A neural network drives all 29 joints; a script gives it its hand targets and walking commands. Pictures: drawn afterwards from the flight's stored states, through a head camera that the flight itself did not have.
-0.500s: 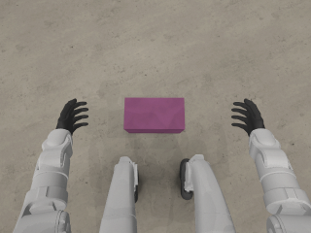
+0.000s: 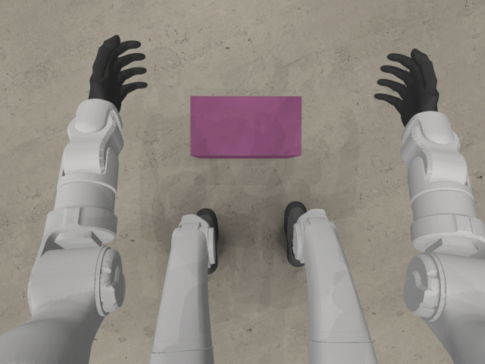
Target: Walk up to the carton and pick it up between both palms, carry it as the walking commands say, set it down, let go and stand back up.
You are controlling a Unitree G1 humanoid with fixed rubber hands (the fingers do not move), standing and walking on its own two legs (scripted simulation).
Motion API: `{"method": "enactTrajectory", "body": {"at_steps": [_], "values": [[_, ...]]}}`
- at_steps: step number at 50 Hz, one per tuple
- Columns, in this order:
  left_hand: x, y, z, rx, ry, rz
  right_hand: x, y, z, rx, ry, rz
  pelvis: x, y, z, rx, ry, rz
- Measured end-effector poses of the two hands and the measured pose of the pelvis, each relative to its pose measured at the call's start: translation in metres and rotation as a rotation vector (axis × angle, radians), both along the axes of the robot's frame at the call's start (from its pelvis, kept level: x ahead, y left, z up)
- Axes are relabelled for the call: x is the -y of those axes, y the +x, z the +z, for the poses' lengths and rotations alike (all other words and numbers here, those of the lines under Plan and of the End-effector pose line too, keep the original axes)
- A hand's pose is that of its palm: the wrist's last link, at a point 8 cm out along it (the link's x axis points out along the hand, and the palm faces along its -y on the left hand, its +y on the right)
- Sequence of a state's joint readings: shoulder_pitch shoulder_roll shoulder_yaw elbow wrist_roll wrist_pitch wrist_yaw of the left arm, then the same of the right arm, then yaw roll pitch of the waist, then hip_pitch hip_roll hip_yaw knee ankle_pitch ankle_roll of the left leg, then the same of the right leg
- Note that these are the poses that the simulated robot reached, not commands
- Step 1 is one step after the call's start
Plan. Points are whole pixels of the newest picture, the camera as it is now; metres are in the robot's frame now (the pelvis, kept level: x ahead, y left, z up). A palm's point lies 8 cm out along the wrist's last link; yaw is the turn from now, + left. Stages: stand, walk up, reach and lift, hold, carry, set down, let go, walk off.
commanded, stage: reach and lift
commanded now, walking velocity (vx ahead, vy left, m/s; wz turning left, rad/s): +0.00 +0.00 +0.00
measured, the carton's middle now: (245, 130) +0.47 +0.00 -0.53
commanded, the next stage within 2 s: none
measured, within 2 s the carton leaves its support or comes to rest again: neither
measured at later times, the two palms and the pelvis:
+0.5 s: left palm (142, 123) +0.46 +0.20 -0.26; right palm (373, 126) +0.43 -0.24 -0.26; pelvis +0.01 -0.01 -0.12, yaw +0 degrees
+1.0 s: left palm (160, 127) +0.47 +0.21 -0.40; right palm (343, 129) +0.45 -0.24 -0.40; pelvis -0.04 +0.00 -0.24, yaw -1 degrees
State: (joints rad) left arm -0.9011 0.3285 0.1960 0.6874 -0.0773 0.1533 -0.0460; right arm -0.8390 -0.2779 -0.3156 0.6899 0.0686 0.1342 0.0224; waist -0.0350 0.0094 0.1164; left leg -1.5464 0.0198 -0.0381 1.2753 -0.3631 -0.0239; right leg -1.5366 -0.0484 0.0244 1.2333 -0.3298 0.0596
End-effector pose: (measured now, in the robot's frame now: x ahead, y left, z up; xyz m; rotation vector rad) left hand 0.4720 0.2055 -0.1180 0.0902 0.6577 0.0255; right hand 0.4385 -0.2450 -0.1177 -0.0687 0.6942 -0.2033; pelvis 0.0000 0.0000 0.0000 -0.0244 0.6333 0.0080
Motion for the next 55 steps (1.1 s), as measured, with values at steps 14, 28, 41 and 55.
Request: {"method": "enactTrajectory", "body": {"at_steps": [14, 28, 41, 55], "values": [[-0.015, -0.003, -0.06, -0.016, -0.003, 0.059, -0.008, 0.017, -0.064, 0.001, 0.046, -0.003, 0.006, 0.028, -0.052, -0.159, 0.005, -0.002], [0.003, -0.024, -0.164, -0.036, 0.005, 0.026, 0.002, -0.015, -0.161, -0.013, 0.025, -0.009, 0.016, -0.008, -0.134, -0.12, 0.002, -0.009], [-0.003, -0.02, -0.256, -0.053, -0.001, 0.042, -0.007, -0.007, -0.261, -0.047, 0.026, -0.004, 0.01, -0.056, -0.199, 0.111, 0.004, -0.012], [-0.011, -0.016, -0.316, -0.118, 0.02, 0.082, 0.003, 0.003, -0.306, -0.098, -0.003, -0.03, 0.004, -0.033, -0.242, 0.09, -0.001, -0.006]]}}
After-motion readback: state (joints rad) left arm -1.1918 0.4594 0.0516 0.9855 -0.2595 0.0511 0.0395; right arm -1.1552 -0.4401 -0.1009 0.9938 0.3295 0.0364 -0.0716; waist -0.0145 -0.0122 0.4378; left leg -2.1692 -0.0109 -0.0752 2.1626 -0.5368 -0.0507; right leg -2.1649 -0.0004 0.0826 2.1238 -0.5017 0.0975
